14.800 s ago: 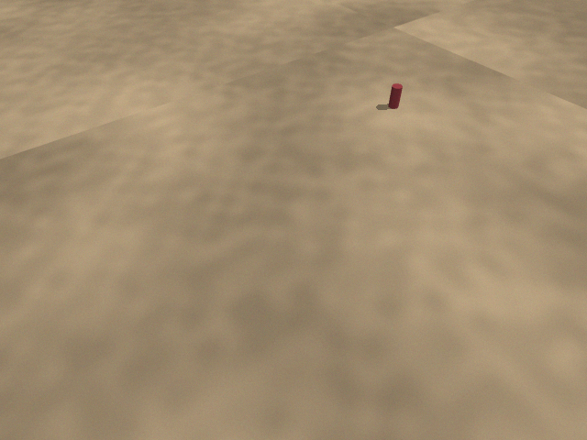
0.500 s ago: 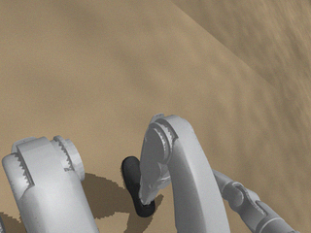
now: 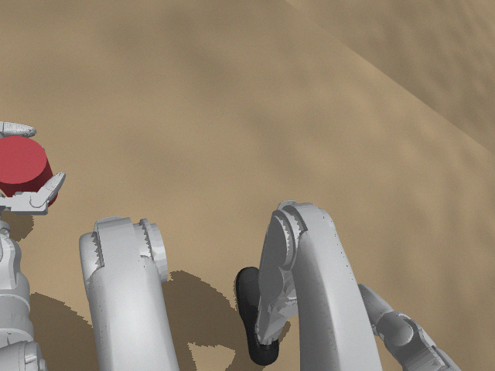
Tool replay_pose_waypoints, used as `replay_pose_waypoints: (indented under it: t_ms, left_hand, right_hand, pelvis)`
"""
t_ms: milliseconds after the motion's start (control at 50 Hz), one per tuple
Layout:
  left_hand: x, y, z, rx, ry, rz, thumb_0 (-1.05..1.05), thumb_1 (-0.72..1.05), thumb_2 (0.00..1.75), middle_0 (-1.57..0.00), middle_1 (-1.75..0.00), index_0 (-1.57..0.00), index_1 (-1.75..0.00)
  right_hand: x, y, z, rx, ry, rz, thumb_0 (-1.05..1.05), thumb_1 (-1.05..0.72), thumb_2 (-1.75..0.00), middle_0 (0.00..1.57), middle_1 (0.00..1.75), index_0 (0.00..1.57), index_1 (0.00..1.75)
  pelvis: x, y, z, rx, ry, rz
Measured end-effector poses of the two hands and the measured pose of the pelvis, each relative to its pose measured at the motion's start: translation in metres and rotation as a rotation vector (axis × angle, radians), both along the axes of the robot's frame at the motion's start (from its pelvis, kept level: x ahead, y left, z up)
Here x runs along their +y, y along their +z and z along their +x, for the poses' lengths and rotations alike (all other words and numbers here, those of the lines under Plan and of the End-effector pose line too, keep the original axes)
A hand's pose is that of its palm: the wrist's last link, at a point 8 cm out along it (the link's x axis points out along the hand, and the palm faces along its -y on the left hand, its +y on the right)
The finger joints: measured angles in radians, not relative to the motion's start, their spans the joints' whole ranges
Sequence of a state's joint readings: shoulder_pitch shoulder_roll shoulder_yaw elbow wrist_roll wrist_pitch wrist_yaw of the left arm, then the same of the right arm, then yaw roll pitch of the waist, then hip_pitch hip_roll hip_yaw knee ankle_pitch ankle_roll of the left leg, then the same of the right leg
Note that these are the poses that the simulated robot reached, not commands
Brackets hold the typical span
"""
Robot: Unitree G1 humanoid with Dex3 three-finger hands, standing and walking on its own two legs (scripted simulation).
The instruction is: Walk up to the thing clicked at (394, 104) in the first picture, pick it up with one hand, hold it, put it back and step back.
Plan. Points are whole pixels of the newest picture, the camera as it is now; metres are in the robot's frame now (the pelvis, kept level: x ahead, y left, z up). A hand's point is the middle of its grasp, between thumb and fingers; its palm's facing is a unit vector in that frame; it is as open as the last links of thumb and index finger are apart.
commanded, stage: settle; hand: left
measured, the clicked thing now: (26, 178) +0.39 +0.31 -0.13
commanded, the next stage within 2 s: lift in 1.20 s
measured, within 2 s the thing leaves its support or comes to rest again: neither
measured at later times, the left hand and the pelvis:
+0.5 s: hand (21, 150) +0.39 +0.29 -0.03, palm faces +0.31 -0.95 -0.05, open 9.2 cm; pelvis +0.02 -0.02 +0.03, yaw +5 degrees
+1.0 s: hand (17, 141) +0.39 +0.28 +0.01, palm faces +0.34 -0.94 -0.04, open 9.2 cm; pelvis +0.02 -0.02 +0.05, yaw +8 degrees
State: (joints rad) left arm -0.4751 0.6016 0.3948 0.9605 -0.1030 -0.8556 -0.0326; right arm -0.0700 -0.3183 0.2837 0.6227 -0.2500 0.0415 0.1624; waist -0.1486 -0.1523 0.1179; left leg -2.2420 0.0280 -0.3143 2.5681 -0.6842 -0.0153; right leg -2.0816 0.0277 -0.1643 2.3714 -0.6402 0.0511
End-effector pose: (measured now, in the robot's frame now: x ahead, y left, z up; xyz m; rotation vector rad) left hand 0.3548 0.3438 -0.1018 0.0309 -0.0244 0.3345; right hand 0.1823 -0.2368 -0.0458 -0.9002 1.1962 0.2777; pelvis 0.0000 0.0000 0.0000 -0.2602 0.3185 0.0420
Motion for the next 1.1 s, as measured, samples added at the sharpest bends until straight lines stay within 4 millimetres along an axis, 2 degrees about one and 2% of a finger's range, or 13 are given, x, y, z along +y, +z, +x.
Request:
replay_pose_waypoints:
  t_ms: [320,560,840,1100]
  left_hand:
    - [-0.007,0.050,-0.008,0.073,-0.012,0.000,0.02,-0.27,1.11,-0.81,-1.02,-0.75,-1.04]
    - [-0.011,0.086,0.005,0.058,-0.011,0.000,0.02,-0.27,1.11,-0.82,-1.01,-0.75,-1.03]
    - [-0.016,0.107,-0.001,0.079,0.003,-0.017,0.02,-0.28,1.11,-0.82,-1.01,-0.76,-1.03]
    - [-0.016,0.122,-0.004,0.074,0.012,-0.018,0.02,-0.28,1.11,-0.82,-1.01,-0.75,-1.03]
  right_hand:
    - [-0.007,-0.020,0.010,-0.026,-0.177,0.139,0.00,-0.89,-0.90,0.20,0.30,0.21,0.30]
    - [-0.022,-0.022,0.022,-0.051,-0.256,0.168,0.00,-0.90,-0.90,0.20,0.30,0.20,0.30]
    - [-0.027,-0.015,0.026,-0.085,-0.292,0.191,0.00,-0.90,-0.90,0.20,0.30,0.20,0.30]
    - [-0.023,-0.008,0.020,-0.099,-0.302,0.210,0.00,-0.90,-0.90,0.20,0.30,0.20,0.30]
  pelvis:
    - [-0.012,0.021,0.012,0.137,0.036,0.074]
    - [-0.019,0.034,0.022,0.205,0.047,0.112]
    - [-0.023,0.048,0.022,0.226,0.057,0.136]
    - [-0.023,0.057,0.018,0.226,0.065,0.145]
